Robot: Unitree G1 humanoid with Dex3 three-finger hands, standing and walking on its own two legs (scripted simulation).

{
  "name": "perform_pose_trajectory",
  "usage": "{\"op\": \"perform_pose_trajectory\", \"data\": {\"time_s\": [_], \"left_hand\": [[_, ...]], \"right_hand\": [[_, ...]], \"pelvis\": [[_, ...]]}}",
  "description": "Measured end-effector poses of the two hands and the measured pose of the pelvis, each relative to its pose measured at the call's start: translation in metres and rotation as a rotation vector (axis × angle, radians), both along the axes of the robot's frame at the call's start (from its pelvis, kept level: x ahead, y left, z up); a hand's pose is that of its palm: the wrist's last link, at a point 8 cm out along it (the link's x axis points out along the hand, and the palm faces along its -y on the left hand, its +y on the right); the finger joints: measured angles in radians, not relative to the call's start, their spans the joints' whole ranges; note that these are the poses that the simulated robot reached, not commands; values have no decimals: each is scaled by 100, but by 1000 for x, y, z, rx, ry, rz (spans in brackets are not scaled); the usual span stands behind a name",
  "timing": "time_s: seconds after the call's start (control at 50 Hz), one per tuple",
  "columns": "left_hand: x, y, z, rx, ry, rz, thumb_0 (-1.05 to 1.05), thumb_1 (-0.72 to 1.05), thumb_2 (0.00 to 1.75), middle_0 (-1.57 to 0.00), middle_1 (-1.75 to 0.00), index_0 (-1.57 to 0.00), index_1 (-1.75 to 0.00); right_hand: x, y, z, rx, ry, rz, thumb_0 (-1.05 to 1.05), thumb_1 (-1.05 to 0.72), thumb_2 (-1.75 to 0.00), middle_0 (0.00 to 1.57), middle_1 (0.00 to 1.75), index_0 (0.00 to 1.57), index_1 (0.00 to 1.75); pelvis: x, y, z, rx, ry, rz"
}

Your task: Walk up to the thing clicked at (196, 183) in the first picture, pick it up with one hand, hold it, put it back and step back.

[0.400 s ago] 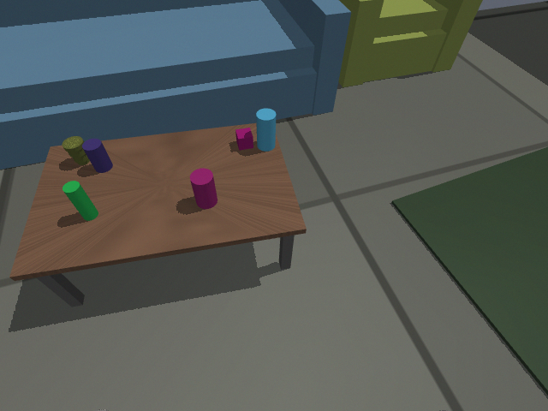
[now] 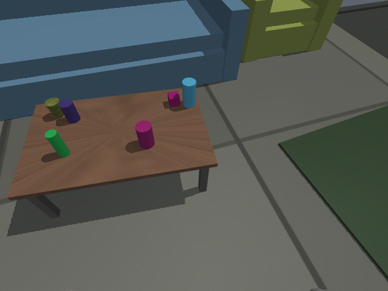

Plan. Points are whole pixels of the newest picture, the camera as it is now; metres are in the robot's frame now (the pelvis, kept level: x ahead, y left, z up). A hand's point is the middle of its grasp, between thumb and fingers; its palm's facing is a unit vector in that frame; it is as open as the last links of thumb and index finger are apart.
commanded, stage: stand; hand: left
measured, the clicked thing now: (145, 135) +0.81 +0.23 -0.39
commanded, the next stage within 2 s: walk up in 0.72 s
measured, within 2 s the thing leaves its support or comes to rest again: neither
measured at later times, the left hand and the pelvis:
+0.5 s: hand out of the picture +0.08 +0.25 -0.16, palm faces -0.02 -0.94 -0.34, open 7.4 cm; pelvis +0.00 +0.00 +0.00, yaw +0 degrees
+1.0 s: hand out of the picture +0.11 +0.24 -0.15, palm faces +0.03 -0.91 -0.41, open 7.4 cm; pelvis +0.05 -0.06 -0.02, yaw +3 degrees
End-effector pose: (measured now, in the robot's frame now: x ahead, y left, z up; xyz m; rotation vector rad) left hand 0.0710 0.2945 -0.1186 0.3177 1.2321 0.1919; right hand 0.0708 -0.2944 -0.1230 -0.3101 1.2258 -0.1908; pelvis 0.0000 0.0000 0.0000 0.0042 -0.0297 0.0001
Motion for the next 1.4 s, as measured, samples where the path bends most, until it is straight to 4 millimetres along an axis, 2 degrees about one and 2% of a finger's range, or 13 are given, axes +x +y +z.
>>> {"op": "perform_pose_trajectory", "data": {"time_s": [0.76,0.86,0.96,1.04,1.12,1.2,1.26,1.34,1.4], "left_hand": [[3,3,1,-5,-8,10,1,90,90,-21,-30,-21,-30],[14,7,3,13,-43,24,1,90,90,-21,-30,-21,-30],[29,-4,10,47,-64,22,1,90,90,-20,-30,-20,-30],[29,-20,8,83,-93,51,1,90,90,-20,-30,-20,-30],[19,-40,11,55,-67,111,1,90,90,-20,-30,-20,-30],[18,-52,8,25,-30,141,1,90,90,-21,-30,-21,-30],[26,-55,-1,5,-16,154,1,90,90,-21,-30,-21,-30],[47,-50,-22,-16,-13,160,1,90,90,-21,-30,-21,-30],[71,-50,-30,-20,-5,158,1,90,90,-21,-30,-21,-30]], "right_hand": [[-1,-4,1,-2,-4,-2,1,-90,-90,20,30,20,30],[-14,-26,2,-26,-1,-3,0,-90,-90,20,30,20,30],[-17,-70,-3,-57,63,1,1,-90,-90,20,30,20,30],[8,-100,-14,-87,91,27,1,-90,-90,20,30,20,30],[59,-108,-3,-78,39,82,1,-90,-90,20,30,20,30],[114,-104,10,-65,-29,145,1,-91,-90,20,30,20,30],[155,-96,17,-66,-67,191,1,-91,-90,20,30,20,30],[206,-83,18,-88,-135,237,1,-90,-90,20,30,20,30],[232,-77,19,-92,-199,242,1,-90,-90,20,30,20,30]], "pelvis": [[5,-2,-1,0,1,7],[15,-17,-7,26,8,27],[36,-43,-14,32,-3,38],[56,-65,-26,-1,-21,72],[79,-72,-17,-11,-29,95],[104,-75,-12,-16,-23,111],[123,-75,-14,-22,-19,127],[152,-68,-27,-8,-20,145],[169,-66,-32,11,-28,152]]}}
